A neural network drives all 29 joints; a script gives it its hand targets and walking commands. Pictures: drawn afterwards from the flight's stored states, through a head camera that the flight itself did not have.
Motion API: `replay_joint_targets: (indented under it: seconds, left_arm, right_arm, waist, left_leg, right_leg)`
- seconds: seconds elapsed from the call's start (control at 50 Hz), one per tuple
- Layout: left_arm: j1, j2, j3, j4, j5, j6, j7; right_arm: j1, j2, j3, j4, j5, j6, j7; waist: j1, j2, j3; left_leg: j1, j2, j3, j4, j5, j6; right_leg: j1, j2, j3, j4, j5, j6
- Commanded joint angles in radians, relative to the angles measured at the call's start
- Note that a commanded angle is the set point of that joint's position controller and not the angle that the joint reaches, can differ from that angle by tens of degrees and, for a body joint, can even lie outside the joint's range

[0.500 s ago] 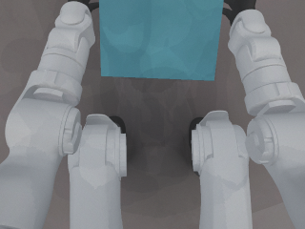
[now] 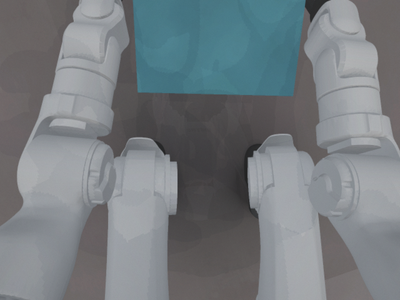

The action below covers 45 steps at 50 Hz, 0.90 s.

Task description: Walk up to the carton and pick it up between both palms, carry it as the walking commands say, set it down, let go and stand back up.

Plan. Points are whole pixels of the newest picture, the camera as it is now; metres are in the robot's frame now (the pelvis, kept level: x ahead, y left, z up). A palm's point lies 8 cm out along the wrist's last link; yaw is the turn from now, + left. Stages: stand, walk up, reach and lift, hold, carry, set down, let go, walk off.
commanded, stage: reach and lift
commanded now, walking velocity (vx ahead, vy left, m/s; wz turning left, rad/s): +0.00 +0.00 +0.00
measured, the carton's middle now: (215, 5) +0.55 -0.01 -0.22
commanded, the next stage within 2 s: none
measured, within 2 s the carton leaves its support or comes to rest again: neither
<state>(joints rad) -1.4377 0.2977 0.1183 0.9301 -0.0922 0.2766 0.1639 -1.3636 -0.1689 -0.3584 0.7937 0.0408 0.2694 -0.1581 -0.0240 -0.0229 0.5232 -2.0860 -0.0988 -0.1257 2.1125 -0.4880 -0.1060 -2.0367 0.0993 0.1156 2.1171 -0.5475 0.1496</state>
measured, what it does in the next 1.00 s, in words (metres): rises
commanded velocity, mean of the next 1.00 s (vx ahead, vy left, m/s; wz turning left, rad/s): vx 0.00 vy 0.00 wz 0.00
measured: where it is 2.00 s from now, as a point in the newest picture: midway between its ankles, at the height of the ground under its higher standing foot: (205, 192)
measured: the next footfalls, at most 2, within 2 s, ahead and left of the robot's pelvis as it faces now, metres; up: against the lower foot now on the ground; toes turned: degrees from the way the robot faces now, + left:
none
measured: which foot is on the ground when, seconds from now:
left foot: down 0.00-1.00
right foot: down 0.00-1.00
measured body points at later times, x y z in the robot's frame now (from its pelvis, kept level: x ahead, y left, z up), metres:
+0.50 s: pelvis +0.00 +0.01 +0.03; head +0.35 +0.02 +0.30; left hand +0.55 +0.15 -0.11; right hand +0.53 -0.16 -0.10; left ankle +0.15 +0.14 -0.36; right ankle +0.14 -0.15 -0.36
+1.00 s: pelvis -0.02 +0.01 +0.08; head +0.32 +0.02 +0.36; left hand +0.53 +0.15 -0.04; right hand +0.51 -0.16 -0.03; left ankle +0.15 +0.14 -0.36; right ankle +0.14 -0.15 -0.36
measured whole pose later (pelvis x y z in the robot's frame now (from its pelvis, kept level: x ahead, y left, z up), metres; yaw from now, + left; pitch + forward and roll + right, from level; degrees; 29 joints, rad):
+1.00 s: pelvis -0.02 +0.01 +0.08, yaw +1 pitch +21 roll -3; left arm -1.30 0.19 0.22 0.65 0.01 0.45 0.15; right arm -1.22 -0.09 -0.45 0.51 -0.05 0.43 -0.12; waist -0.02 0.02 0.52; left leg -1.80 -0.12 -0.14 1.88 -0.45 -0.09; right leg -1.75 0.11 0.12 1.87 -0.50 0.15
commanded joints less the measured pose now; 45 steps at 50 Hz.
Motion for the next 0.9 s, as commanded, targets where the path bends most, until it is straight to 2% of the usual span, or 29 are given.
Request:
replay_joint_targets:
  seconds: [0.0,0.04,0.06,0.08,0.12,0.16,0.18,0.26,0.28,0.3,0.36,0.38,0.42,0.46,0.48,0.5,0.52,0.54,0.56,0.58,0.6,0.62,0.66,0.68,0.7,0.76,0.78,0.8,0.88]
  left_arm:
    - [-0.707,-1.073,-0.348,-0.311,-0.096,-0.047,-0.298]
    - [-0.674,-1.095,-0.357,-0.325,-0.103,-0.045,-0.306]
    - [-0.681,-1.101,-0.365,-0.354,-0.105,-0.041,-0.299]
    - [-0.695,-1.109,-0.381,-0.355,-0.102,-0.036,-0.298]
    - [-0.713,-1.11,-0.401,-0.416,-0.115,-0.03,-0.286]
    - [-0.726,-1.126,-0.42,-0.419,-0.13,-0.031,-0.283]
    - [-0.657,-1.155,-0.415,-0.402,-0.117,-0.022,-0.284]
    - [-0.62,-1.146,-0.445,-0.436,-0.119,-0.003,-0.272]
    - [-0.639,-1.155,-0.457,-0.476,-0.122,-0.005,-0.268]
    - [-0.63,-1.181,-0.472,-0.488,-0.127,0.003,-0.265]
    - [-0.658,-1.178,-0.463,-0.464,-0.128,0.014,-0.265]
    - [-0.615,-1.176,-0.468,-0.455,-0.118,0.017,-0.264]
    - [-0.624,-1.209,-0.449,-0.443,-0.117,0.02,-0.274]
    - [-0.624,-1.198,-0.432,-0.414,-0.105,0.03,-0.277]
    - [-0.638,-1.191,-0.428,-0.387,-0.114,0.035,-0.276]
    - [-0.622,-1.208,-0.435,-0.423,-0.105,0.037,-0.281]
    - [-0.665,-1.193,-0.434,-0.44,-0.105,0.036,-0.283]
    - [-0.647,-1.201,-0.443,-0.467,-0.113,0.039,-0.286]
    - [-0.655,-1.213,-0.435,-0.435,-0.109,0.041,-0.291]
    - [-0.628,-1.238,-0.419,-0.384,-0.097,0.053,-0.297]
    - [-0.611,-1.246,-0.441,-0.416,-0.11,0.053,-0.295]
    - [-0.629,-1.225,-0.442,-0.468,-0.109,0.061,-0.296]
    - [-0.655,-1.213,-0.415,-0.426,-0.099,0.066,-0.3]
    - [-0.636,-1.235,-0.428,-0.408,-0.101,0.068,-0.304]
    - [-0.639,-1.254,-0.427,-0.438,-0.103,0.076,-0.303]
    - [-0.629,-1.237,-0.4,-0.44,-0.085,0.086,-0.306]
    - [-0.656,-1.236,-0.425,-0.461,-0.094,0.086,-0.304]
    - [-0.651,-1.246,-0.434,-0.488,-0.1,0.097,-0.302]
    - [-0.641,-1.269,-0.452,-0.516,-0.1,0.116,-0.306]
  right_arm:
    - [-0.719,1.025,0.506,-0.198,0.114,-0.008,0.312]
    - [-0.696,1.019,0.506,-0.211,0.117,-0.008,0.314]
    - [-0.723,1.033,0.543,-0.269,0.136,-0.01,0.31]
    - [-0.719,1.016,0.539,-0.262,0.13,-0.007,0.313]
    - [-0.707,1.018,0.548,-0.278,0.135,0.004,0.31]
    - [-0.672,1.018,0.538,-0.256,0.113,0.011,0.313]
    - [-0.681,1.02,0.568,-0.317,0.13,0.008,0.314]
    - [-0.678,1.012,0.617,-0.367,0.148,0.021,0.307]
    - [-0.663,1.01,0.612,-0.358,0.133,0.027,0.307]
    - [-0.715,1.02,0.642,-0.454,0.159,0.02,0.304]
    - [-0.693,1.001,0.627,-0.37,0.142,0.042,0.301]
    - [-0.653,1.032,0.639,-0.365,0.141,0.046,0.304]
    - [-0.666,1.041,0.622,-0.366,0.121,0.051,0.306]
    - [-0.731,1.042,0.624,-0.391,0.142,0.048,0.308]
    - [-0.702,1.043,0.611,-0.328,0.13,0.056,0.313]
    - [-0.707,1.06,0.63,-0.385,0.134,0.057,0.308]
    - [-0.693,1.042,0.604,-0.318,0.123,0.066,0.312]
    - [-0.693,1.08,0.624,-0.363,0.131,0.07,0.312]
    - [-0.679,1.067,0.598,-0.331,0.12,0.073,0.312]
    - [-0.691,1.072,0.597,-0.336,0.113,0.074,0.313]
    - [-0.715,1.063,0.611,-0.386,0.121,0.07,0.314]
    - [-0.715,1.088,0.641,-0.399,0.136,0.084,0.318]
    - [-0.707,1.083,0.616,-0.33,0.122,0.099,0.319]
    - [-0.676,1.115,0.614,-0.32,0.117,0.099,0.322]
    - [-0.734,1.085,0.613,-0.406,0.125,0.095,0.323]
    - [-0.735,1.1,0.629,-0.381,0.118,0.114,0.328]
    - [-0.713,1.11,0.639,-0.358,0.126,0.121,0.329]
    - [-0.765,1.102,0.659,-0.424,0.148,0.116,0.328]
    - [-0.676,1.11,0.629,-0.378,0.123,0.135,0.333]
  waist:
    - [-0.011,0.069,-2.079]
    - [-0.024,0.084,-2.123]
    - [-0.007,0.083,-2.197]
    - [-0.03,0.076,-2.181]
    - [-0.026,0.098,-2.247]
    - [-0.073,0.067,-2.204]
    - [-0.046,0.09,-2.253]
    - [-0.025,0.082,-2.3]
    - [-0.05,0.083,-2.309]
    - [-0.047,0.089,-2.368]
    - [-0.071,0.09,-2.248]
    - [-0.045,0.084,-2.278]
    - [-0.061,0.061,-2.264]
    - [-0.035,0.067,-2.262]
    - [-0.043,0.058,-2.207]
    - [-0.032,0.076,-2.259]
    - [-0.055,0.083,-2.243]
    - [-0.048,0.059,-2.292]
    - [-0.073,0.054,-2.255]
    - [-0.045,0.056,-2.24]
    - [-0.07,0.073,-2.312]
    - [-0.034,0.067,-2.358]
    - [-0.051,0.056,-2.266]
    - [-0.035,0.05,-2.262]
    - [-0.048,0.051,-2.322]
    - [-0.017,0.031,-2.331]
    - [-0.041,0.035,-2.347]
    - [-0.008,0.062,-2.394]
    - [-0.059,0.085,-2.384]
  left_leg:
    - [0.747,-0.033,0.256,-0.198,0.166,0.067]
    - [0.793,-0.036,0.254,-0.189,0.221,0.064]
    - [0.839,-0.043,0.256,-0.185,0.259,0.066]
    - [0.827,-0.037,0.242,-0.197,0.262,0.062]
    - [0.888,-0.047,0.247,-0.196,0.275,0.056]
    - [0.886,-0.048,0.229,-0.2,0.269,0.051]
    - [0.911,-0.048,0.233,-0.213,0.294,0.056]
    - [0.95,-0.057,0.245,-0.215,0.332,0.054]
    - [0.967,-0.061,0.232,-0.221,0.342,0.052]
    - [0.99,-0.062,0.233,-0.221,0.365,0.054]
    - [0.933,-0.058,0.231,-0.25,0.265,0.057]
    - [0.978,-0.059,0.221,-0.263,0.296,0.057]
    - [0.948,-0.061,0.235,-0.264,0.268,0.059]
    - [0.935,-0.065,0.231,-0.286,0.244,0.065]
    - [0.922,-0.058,0.224,-0.29,0.196,0.063]
    - [0.954,-0.059,0.228,-0.301,0.21,0.067]
    - [0.926,-0.055,0.24,-0.293,0.196,0.057]
    - [0.944,-0.062,0.237,-0.306,0.217,0.065]
    - [0.903,-0.059,0.243,-0.316,0.19,0.06]
    - [0.898,-0.062,0.243,-0.327,0.165,0.063]
    - [0.948,-0.06,0.234,-0.328,0.184,0.059]
    - [0.975,-0.064,0.231,-0.335,0.212,0.065]
    - [0.924,-0.06,0.23,-0.359,0.147,0.069]
    - [0.908,-0.06,0.236,-0.353,0.124,0.068]
    - [0.96,-0.062,0.223,-0.379,0.16,0.069]
    - [0.958,-0.06,0.227,-0.389,0.131,0.074]
    - [0.986,-0.061,0.232,-0.386,0.138,0.069]
    - [1.031,-0.058,0.22,-0.402,0.146,0.075]
    - [1.089,-0.063,0.199,-0.442,0.127,0.068]
  right_leg:
    - [0.52,0.026,-0.287,-0.204,0.204,-0.098]
    - [0.512,0.029,-0.296,-0.198,0.234,-0.092]
    - [0.571,0.031,-0.292,-0.193,0.265,-0.087]
    - [0.551,0.031,-0.305,-0.185,0.277,-0.083]
    - [0.57,0.036,-0.295,-0.191,0.272,-0.093]
    - [0.554,0.034,-0.301,-0.192,0.272,-0.095]
    - [0.586,0.034,-0.305,-0.193,0.303,-0.093]
    - [0.624,0.045,-0.29,-0.215,0.33,-0.091]
    - [0.624,0.043,-0.295,-0.209,0.333,-0.093]
    - [0.678,0.046,-0.29,-0.215,0.372,-0.094]
    - [0.641,0.04,-0.286,-0.248,0.269,-0.091]
    - [0.64,0.046,-0.291,-0.242,0.305,-0.093]
    - [0.651,0.045,-0.285,-0.269,0.274,-0.096]
    - [0.656,0.046,-0.294,-0.275,0.253,-0.087]
    - [0.62,0.042,-0.287,-0.283,0.207,-0.094]
    - [0.654,0.042,-0.279,-0.294,0.228,-0.095]
    - [0.66,0.042,-0.276,-0.308,0.216,-0.101]
    - [0.702,0.045,-0.277,-0.311,0.255,-0.092]
    - [0.695,0.049,-0.282,-0.327,0.227,-0.094]
    - [0.682,0.048,-0.28,-0.34,0.199,-0.097]
    - [0.708,0.047,-0.287,-0.329,0.222,-0.097]
    - [0.727,0.049,-0.279,-0.34,0.247,-0.094]
    - [0.692,0.047,-0.28,-0.358,0.174,-0.094]
    - [0.681,0.049,-0.268,-0.367,0.16,-0.099]
    - [0.721,0.059,-0.282,-0.366,0.201,-0.096]
    - [0.729,0.057,-0.276,-0.387,0.162,-0.097]
    - [0.752,0.054,-0.28,-0.393,0.169,-0.098]
    - [0.742,0.058,-0.267,-0.392,0.164,-0.098]
    - [0.737,0.062,-0.284,-0.414,0.161,-0.107]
